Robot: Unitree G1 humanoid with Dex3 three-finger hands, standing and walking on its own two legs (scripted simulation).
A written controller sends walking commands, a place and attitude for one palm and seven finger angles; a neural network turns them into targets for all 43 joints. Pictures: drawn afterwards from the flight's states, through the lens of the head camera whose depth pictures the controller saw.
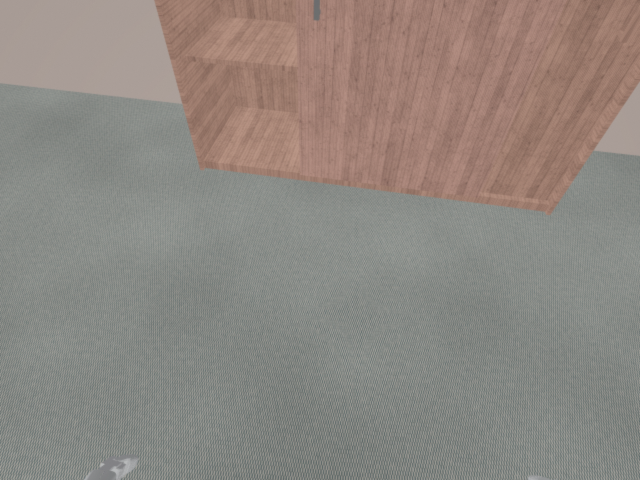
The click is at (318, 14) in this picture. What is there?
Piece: wardrobe's sliding door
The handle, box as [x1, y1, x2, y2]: [314, 0, 320, 20]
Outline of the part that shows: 314,0 314,19 318,20 320,10 319,0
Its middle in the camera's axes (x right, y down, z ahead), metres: -0.01 -0.81 +1.20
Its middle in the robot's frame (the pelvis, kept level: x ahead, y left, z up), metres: +1.46 +0.11 +0.10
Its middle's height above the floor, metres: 0.87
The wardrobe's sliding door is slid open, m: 0.49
